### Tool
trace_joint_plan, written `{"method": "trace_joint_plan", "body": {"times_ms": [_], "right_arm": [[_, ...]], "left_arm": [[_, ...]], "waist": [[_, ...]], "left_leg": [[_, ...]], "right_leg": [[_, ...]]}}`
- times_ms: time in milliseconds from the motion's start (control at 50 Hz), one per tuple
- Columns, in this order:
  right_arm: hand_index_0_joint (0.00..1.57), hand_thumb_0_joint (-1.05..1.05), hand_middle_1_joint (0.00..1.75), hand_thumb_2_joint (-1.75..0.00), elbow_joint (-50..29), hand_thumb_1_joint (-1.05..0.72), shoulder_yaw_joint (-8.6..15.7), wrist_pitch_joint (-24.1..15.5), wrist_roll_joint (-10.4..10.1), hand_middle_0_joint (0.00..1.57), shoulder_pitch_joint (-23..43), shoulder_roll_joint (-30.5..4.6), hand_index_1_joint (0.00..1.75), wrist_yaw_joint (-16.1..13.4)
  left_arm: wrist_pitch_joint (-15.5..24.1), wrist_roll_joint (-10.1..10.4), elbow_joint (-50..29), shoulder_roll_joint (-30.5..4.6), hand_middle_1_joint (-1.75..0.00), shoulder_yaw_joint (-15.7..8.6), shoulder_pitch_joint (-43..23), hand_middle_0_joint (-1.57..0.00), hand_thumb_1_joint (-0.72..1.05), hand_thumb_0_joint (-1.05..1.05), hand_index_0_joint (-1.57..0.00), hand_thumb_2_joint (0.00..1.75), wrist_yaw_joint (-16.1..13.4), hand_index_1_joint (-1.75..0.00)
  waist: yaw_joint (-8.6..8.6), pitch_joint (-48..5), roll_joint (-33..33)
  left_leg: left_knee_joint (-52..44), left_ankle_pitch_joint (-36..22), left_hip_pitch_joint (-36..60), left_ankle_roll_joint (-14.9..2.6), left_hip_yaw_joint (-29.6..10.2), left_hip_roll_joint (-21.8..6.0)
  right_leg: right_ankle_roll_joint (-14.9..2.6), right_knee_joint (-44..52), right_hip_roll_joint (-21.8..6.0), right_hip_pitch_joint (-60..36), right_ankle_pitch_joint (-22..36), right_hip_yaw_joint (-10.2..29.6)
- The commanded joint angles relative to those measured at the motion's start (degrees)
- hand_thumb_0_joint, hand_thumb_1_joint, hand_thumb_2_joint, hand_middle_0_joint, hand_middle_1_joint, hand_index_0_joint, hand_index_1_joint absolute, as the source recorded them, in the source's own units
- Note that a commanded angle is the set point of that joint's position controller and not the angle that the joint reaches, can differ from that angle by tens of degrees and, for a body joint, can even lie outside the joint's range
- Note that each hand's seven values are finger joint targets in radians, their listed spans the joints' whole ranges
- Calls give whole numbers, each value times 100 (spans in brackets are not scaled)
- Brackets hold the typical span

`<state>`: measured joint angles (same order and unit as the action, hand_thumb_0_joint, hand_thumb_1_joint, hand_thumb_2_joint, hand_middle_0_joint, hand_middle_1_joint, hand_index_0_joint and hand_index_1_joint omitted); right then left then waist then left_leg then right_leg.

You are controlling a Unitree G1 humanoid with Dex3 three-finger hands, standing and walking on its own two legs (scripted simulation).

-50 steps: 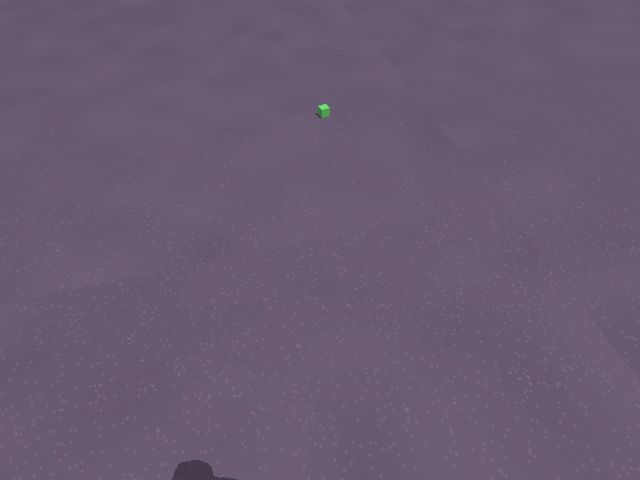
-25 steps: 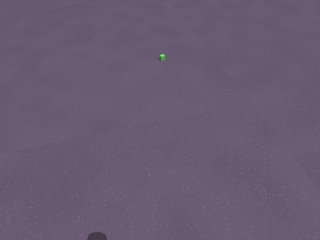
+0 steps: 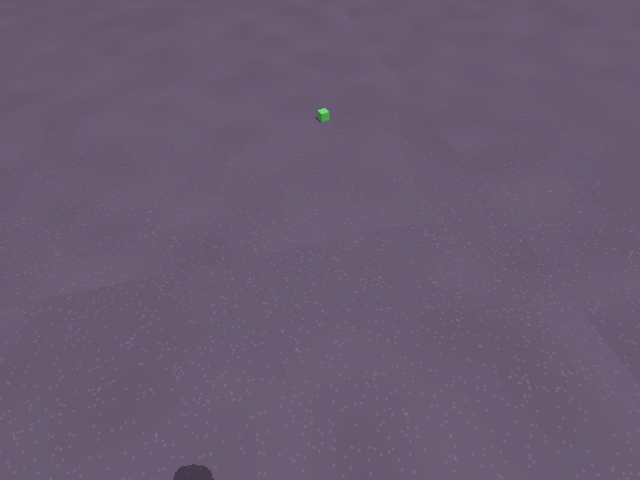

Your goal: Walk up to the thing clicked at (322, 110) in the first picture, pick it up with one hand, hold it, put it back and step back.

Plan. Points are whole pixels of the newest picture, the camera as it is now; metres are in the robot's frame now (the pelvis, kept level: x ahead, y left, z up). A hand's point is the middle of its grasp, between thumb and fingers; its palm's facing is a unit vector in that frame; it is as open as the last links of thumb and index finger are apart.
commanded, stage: stand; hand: left
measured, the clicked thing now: (323, 115) +2.11 +0.08 -0.76
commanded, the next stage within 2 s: walk up in 0.12 s
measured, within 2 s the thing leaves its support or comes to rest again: neither
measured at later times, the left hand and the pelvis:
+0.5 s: hand (157, 426) +0.22 +0.28 -0.13, palm faces -0.21 -0.81 -0.55, open 7.4 cm; pelvis +0.07 -0.03 -0.04, yaw -16 degrees
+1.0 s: hand (225, 235) +0.62 +0.26 -0.15, palm faces -0.53 -0.69 -0.48, open 7.4 cm; pelvis +0.37 +0.04 -0.02, yaw -32 degrees
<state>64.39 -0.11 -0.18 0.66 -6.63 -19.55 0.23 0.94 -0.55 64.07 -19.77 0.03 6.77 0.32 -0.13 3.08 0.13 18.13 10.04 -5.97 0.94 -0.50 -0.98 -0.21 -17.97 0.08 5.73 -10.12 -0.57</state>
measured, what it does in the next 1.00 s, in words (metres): walks ahead, turning right: right foot, then left foot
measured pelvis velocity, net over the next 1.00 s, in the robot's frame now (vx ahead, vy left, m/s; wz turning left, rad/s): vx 0.37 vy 0.04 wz -0.56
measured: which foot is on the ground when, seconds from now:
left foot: down 0.00-0.42, up 0.44-0.80, down 0.82-1.00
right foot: down 0.00-0.22, up 0.24-0.40, down 0.42-0.84, up 0.86-1.00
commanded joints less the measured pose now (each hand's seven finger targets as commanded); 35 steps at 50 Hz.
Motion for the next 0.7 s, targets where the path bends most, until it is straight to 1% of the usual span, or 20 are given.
{"method": "trace_joint_plan", "body": {"times_ms": [0, 80, 100, 120, 140, 160, 180, 200, 220, 260, 280, 340, 380, 400, 420, 440, 460, 540, 600, 680], "right_arm": [[20, 0, 30, -90, -323, -90, 213, -159, -22, 20, 216, -1189, 30, -84], [20, 0, 30, -90, -324, -90, 223, -157, -19, 20, 208, -1229, 30, -82], [20, 0, 30, -90, -1170, -90, 828, -304, 189, 20, 482, -2178, 30, 246], [20, 0, 30, -90, -1172, -90, 805, -292, 228, 20, 421, -1987, 30, 358], [20, 0, 30, -90, -1282, -90, 792, -261, 195, 20, 240, -1776, 30, 429], [20, 0, 30, -90, -1316, -90, 805, -242, 177, 20, -34, -1682, 30, 476], [20, 0, 30, -90, -1232, -90, 892, -241, 190, 20, -482, -1754, 30, 480], [20, 0, 30, -90, -1263, -90, 1046, -257, 181, 20, -690, -2092, 30, 450], [20, 0, 30, -90, -1531, -90, 1058, -297, 171, 20, -210, -2161, 30, 442], [20, 0, 30, -90, -1867, -90, 935, -366, 170, 20, 527, -1912, 30, 458], [20, 0, 30, -90, -1941, -90, 948, -384, 198, 20, 769, -2029, 30, 479], [20, 0, 30, -90, -2162, -90, 961, -351, 273, 20, 1184, -2077, 30, 585], [20, 0, 30, -90, -2272, -90, 893, -243, 365, 20, 1267, -1883, 30, 635], [20, 0, 30, -90, -2430, -90, 741, -212, 343, 20, 1365, -1495, 30, 676], [20, 0, 30, -90, -2684, -90, 592, -210, 272, 20, 1593, -1233, 30, 734], [20, 0, 30, -90, -2849, -90, 661, -266, 193, 20, 1660, -1523, 30, 770], [20, 0, 30, -90, -2792, -90, 726, -308, 191, 20, 1688, -1896, 30, 782], [20, 0, 30, -90, -2448, -90, 778, -170, 209, 20, 879, -2128, 30, 825], [20, 0, 30, -90, -2545, -90, 839, -25, 215, 20, 681, -2102, 30, 1006], [20, 0, 30, -90, -2785, -90, 809, -7, 215, 20, 1044, -1916, 30, 1068]], "left_arm": [[94, 10, -331, -1263, -30, -216, -228, -20, 90, 0, -20, 90, -82, -30], [98, 8, -324, -1245, -30, -210, -210, -20, 90, 0, -20, 90, -77, -30], [142, -28, -647, -2137, -30, -577, 580, -20, 90, 0, -20, 90, 109, -30], [158, -31, -692, -2071, -30, -553, 327, -20, 90, 0, -20, 90, 161, -30], [184, -41, -883, -1972, -30, -613, -207, -20, 90, 0, -20, 90, 177, -30], [217, -54, -1093, -1848, -30, -587, -547, -20, 90, 0, -20, 90, 169, -30], [233, -62, -1206, -1669, -30, -543, -798, -20, 90, 0, -20, 90, 139, -30], [235, -32, -1394, -1529, -30, -505, -1034, -20, 90, 0, -20, 90, 126, -30], [247, -33, -1472, -1656, -30, -524, -823, -20, 90, 0, -20, 90, 96, -30], [231, 37, -1298, -1828, -30, -511, -354, -20, 90, 0, -20, 90, 220, -30], [214, 103, -1227, -1855, -30, -546, 43, -20, 90, 0, -20, 90, 299, -30], [237, 141, -889, -1944, -30, -659, 1075, -20, 90, 0, -20, 90, 387, -30], [296, 79, -533, -2160, -30, -793, 2210, -20, 90, 0, -20, 90, 296, -30], [338, 8, -445, -2416, -30, -882, 2964, -20, 90, 0, -20, 90, 163, -30], [330, -32, -677, -2482, -30, -872, 2914, -20, 90, 0, -20, 90, 31, -30], [389, 29, -1009, -2566, -30, -796, 2302, -20, 90, 0, -20, 90, -53, -30], [454, 78, -1278, -2835, -30, -808, 1720, -20, 90, 0, -20, 90, -122, -30], [601, 123, -1571, -2702, -30, -765, 785, -20, 90, 0, -20, 90, -250, -30], [738, 108, -1612, -2759, -30, -780, 770, -20, 90, 0, -20, 90, -231, -30], [764, 59, -1583, -2782, -30, -813, 1080, -20, 90, 0, -20, 90, -228, -30]], "waist": [[18, -420, -35], [20, -437, -29], [-25, -666, -588], [-156, -271, -319], [-397, -44, -32], [-618, 36, 163], [-878, -99, 19], [-1078, -440, -1329], [-795, -434, -1436], [-250, -290, -615], [-18, -283, -855], [421, -434, -654], [890, -425, 796], [1278, -249, 2067], [1249, 118, 2171], [818, -60, 1407], [537, 65, 581], [-94, 95, 520], [-185, 226, 559], [0, 109, 457]], "left_leg": [[-269, -723, 68, -184, -470, -638], [-256, -649, 102, -204, -464, -649], [1026, 2416, 682, -503, -15, -422], [1221, 3047, 399, -629, -108, -329], [1204, 2909, 164, -707, -270, -326], [891, 2733, 591, -818, -480, -436], [263, 2510, 1733, -954, -587, -699], [-764, 2775, 2296, -1271, -1571, -1800], [-904, 2667, 1598, -1578, -2027, -2533], [-1014, 2821, 142, -1473, -1580, -2368], [-899, 2825, 31, -1355, -1183, -2288], [39, 2916, -812, -989, 238, -1523], [2063, 3310, -2571, -646, 1169, -675], [4214, 3196, -3908, -336, 1299, -14], [5368, 2942, -5094, -70, 449, 144], [5299, 2353, -5209, -9, -657, -81], [5235, 2009, -5145, 9, -923, -478], [4279, 873, -3688, -41, -852, -875], [3669, 159, -3014, 7, -412, -651], [2698, -298, -2503, 94, -202, -596]], "right_leg": [[-148, 251, -757, -3, 683, 545], [-149, 272, -768, -6, 643, 563], [-472, -68, -775, 1256, -2113, 1569], [-465, 149, -905, 2133, -2901, 1921], [-376, 90, -867, 2460, -2896, 1996], [-236, -85, -705, 3104, -2586, 1823], [114, -456, -251, 4010, -1878, 972], [192, -2187, 126, 4468, -1193, -209], [-64, -3254, -511, 4334, -1695, -69], [-117, -3511, -926, 3187, -1487, 303], [-164, -3142, -1107, 2867, -1669, 280], [-133, -2404, -899, 1132, -978, -484], [-210, -1730, -500, -815, -868, -683], [-645, -955, -861, -1407, -2246, 660], [-1022, -66, -1671, -1268, -3831, 2721], [-1593, 1282, -2502, -1068, -4623, 4960], [-1766, 1366, -2721, -895, -4736, 5005], [-1085, 778, -2084, 460, -2922, 2687], [-973, 820, -1464, 1357, -2534, 1635], [-886, 512, -1169, 1307, -1394, 934]]}}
